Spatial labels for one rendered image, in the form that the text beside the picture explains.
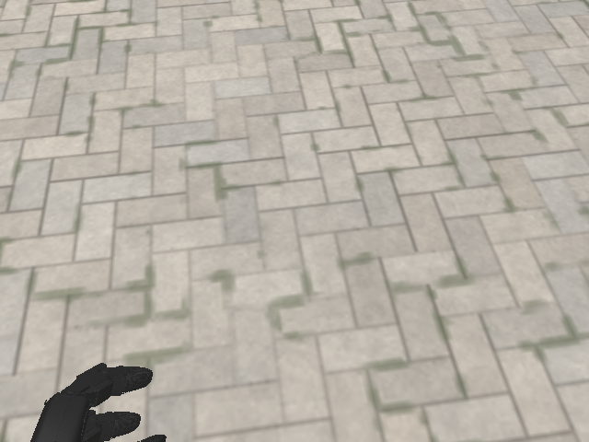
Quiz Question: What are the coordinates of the robot left hand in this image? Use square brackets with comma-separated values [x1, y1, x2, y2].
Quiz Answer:
[30, 363, 167, 442]

